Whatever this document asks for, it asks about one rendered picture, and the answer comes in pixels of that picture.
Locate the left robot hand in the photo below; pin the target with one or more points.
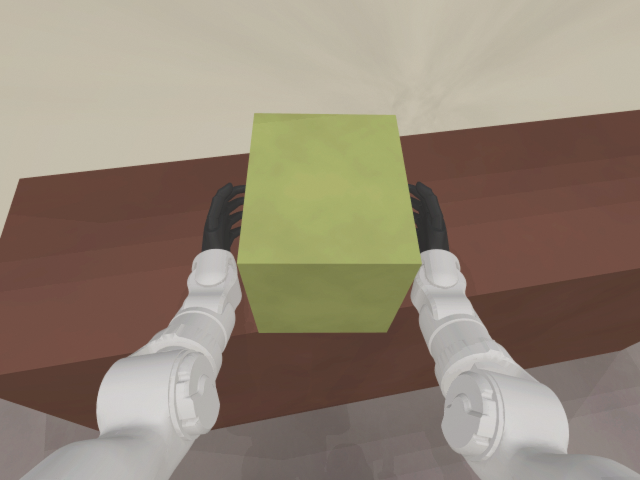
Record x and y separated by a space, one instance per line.
217 233

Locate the right robot forearm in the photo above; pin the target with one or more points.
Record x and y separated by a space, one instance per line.
456 338

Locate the carton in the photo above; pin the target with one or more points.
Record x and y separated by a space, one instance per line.
328 242

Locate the left robot forearm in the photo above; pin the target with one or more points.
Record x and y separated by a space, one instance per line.
206 319

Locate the pedestal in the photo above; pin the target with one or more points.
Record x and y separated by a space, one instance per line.
543 216

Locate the left robot upper arm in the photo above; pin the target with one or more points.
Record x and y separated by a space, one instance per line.
151 409

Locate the right robot upper arm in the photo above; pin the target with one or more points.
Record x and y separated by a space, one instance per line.
509 428

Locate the right robot hand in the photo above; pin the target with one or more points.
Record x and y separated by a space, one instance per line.
431 231

